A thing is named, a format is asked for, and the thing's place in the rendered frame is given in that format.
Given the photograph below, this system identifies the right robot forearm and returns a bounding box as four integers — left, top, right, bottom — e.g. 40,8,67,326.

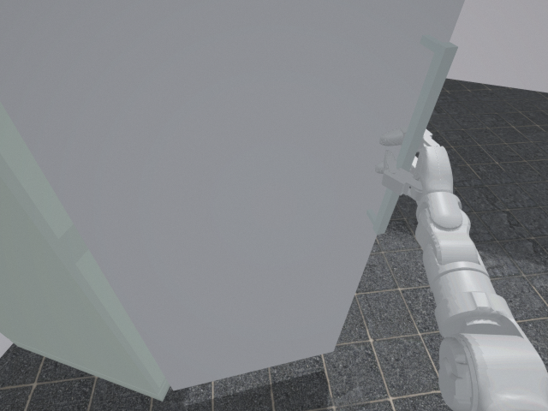
415,192,548,384

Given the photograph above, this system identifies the robot right hand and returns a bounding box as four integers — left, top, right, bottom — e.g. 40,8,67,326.
375,126,453,205

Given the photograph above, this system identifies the robot right upper arm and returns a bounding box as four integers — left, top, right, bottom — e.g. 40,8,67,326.
438,333,548,411

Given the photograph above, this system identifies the handle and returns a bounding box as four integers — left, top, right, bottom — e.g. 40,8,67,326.
366,34,458,235

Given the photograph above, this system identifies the fridge door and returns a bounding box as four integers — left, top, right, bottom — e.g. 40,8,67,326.
0,0,465,391

